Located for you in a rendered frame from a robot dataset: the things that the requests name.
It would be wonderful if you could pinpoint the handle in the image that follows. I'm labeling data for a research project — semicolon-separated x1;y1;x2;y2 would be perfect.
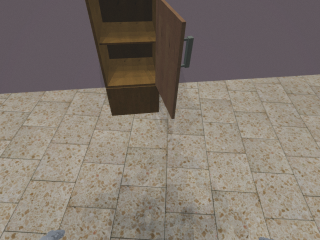
181;36;194;68

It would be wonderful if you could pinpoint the left robot hand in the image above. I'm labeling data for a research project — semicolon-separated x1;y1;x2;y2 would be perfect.
40;229;65;240

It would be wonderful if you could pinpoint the cupboard door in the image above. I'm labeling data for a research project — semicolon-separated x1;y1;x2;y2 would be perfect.
155;0;186;119

